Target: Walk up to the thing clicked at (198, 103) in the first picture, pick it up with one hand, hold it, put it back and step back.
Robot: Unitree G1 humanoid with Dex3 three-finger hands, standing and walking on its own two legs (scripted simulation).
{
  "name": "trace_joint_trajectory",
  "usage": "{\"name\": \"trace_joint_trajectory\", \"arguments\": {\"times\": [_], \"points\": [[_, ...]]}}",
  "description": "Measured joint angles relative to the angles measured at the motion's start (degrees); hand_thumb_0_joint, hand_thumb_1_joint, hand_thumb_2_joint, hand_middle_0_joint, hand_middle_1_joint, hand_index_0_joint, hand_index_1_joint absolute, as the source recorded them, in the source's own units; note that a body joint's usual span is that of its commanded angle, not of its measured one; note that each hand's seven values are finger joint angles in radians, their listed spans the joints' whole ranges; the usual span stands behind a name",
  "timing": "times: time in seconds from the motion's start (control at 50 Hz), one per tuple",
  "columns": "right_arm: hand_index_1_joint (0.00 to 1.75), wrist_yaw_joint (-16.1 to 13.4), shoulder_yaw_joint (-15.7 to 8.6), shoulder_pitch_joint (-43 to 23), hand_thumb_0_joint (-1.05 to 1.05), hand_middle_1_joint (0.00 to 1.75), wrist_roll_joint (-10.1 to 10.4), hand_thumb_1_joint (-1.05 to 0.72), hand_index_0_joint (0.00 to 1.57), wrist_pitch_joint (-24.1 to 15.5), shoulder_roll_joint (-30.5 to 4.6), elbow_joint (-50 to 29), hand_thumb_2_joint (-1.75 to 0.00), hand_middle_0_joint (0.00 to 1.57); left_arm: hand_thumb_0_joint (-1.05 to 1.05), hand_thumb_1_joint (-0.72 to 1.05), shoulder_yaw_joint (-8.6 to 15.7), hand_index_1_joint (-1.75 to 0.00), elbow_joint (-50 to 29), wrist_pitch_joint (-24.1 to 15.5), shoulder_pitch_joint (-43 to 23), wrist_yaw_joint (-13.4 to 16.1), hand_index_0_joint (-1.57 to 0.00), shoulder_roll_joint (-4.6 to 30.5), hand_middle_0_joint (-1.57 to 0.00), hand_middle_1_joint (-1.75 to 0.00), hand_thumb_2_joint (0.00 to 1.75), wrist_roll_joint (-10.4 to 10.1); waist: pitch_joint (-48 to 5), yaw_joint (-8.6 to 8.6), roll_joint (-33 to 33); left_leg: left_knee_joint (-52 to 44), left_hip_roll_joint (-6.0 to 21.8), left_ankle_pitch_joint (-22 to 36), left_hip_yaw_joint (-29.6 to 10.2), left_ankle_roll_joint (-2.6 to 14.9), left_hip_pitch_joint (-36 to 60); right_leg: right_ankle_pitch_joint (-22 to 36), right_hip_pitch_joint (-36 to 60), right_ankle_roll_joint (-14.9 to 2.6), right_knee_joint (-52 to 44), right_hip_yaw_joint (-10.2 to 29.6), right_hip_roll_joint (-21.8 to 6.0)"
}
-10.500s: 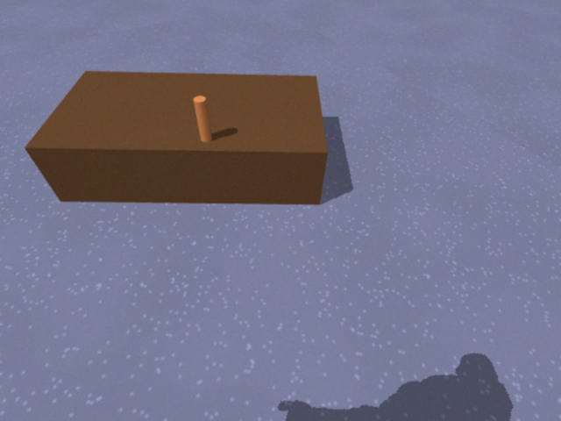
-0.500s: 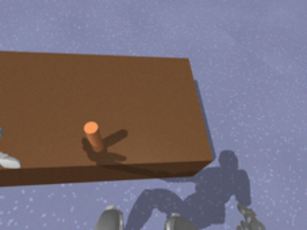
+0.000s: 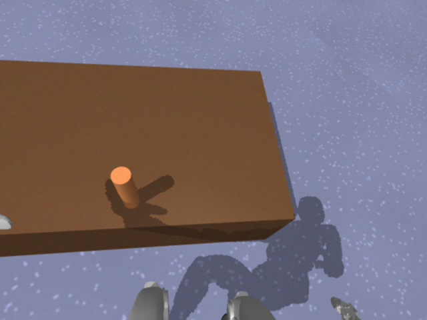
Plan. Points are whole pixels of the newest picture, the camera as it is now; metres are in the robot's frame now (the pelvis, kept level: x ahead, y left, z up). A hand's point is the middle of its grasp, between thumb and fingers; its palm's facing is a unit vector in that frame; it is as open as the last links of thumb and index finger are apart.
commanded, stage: go down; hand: left
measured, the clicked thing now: (126, 189) +0.46 +0.20 -0.27
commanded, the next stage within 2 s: none
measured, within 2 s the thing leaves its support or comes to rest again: neither
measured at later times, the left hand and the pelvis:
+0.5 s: hand out of the picture +0.37 +0.38 -0.01, palm faces +0.18 -0.98 -0.08, open 17.5 cm; pelvis -0.01 +0.00 -0.01, yaw +0 degrees
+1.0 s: hand out of the picture +0.38 +0.39 -0.01, palm faces +0.18 -0.98 -0.07, open 17.5 cm; pelvis -0.01 +0.01 -0.02, yaw +0 degrees
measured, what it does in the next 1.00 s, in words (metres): stands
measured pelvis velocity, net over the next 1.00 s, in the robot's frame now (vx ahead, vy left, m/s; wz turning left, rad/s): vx -0.01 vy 0.01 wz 0.00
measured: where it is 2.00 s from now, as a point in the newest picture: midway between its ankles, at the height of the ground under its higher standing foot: outside the picture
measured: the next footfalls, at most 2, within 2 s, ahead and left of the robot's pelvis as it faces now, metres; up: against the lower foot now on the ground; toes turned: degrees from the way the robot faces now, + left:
none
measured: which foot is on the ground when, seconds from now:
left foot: down 0.00-1.00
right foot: down 0.00-1.00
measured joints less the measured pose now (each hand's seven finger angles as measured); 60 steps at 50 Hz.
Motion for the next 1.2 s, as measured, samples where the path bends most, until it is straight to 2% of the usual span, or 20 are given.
{"name": "trace_joint_trajectory", "arguments": {"times": [0.16, 0.84, 1.2], "points": [[0.30, 0.04, 0.23, -1.14, 0.01, 0.30, -0.45, -0.90, 0.20, -0.12, 0.05, 0.18, -0.90, 0.21, -0.01, -0.51, 0.50, -0.04, 0.01, -1.20, -1.76, -0.92, -0.04, 0.40, -0.07, -0.01, 0.06, -0.13, 0.48, 0.48, -0.62, 0.92, -0.26, -0.18, -0.46, 0.06, -1.37, -0.32, -1.05, 0.09, 0.79, -0.41, -0.20], [0.30, 0.74, 2.02, -0.29, 0.01, 0.30, -1.04, -0.90, 0.20, 0.48, -0.30, -0.42, -0.90, 0.21, -0.01, -0.54, 3.03, -0.05, 3.54, -2.73, -9.26, -3.04, -0.04, 5.70, -0.07, -0.03, 0.06, -0.13, 0.59, -1.49, -0.71, 5.39, -0.08, -0.86, -1.45, 0.24, -7.86, -1.11, -7.04, 0.16, 4.95, -1.01, 0.08], [0.30, 0.67, 2.53, -0.35, 0.01, 0.30, -1.11, -0.90, 0.20, 0.46, -0.20, -0.70, -0.90, 0.21, -0.01, -0.53, 3.51, -0.05, 3.92, -3.01, -11.10, -4.21, -0.04, 6.82, -0.07, -0.03, 0.05, -0.99, 0.18, -1.47, -0.32, 6.78, -0.16, -1.70, -1.51, 0.55, -9.88, -1.64, -8.73, 0.35, 5.75, -0.96, 0.04]]}}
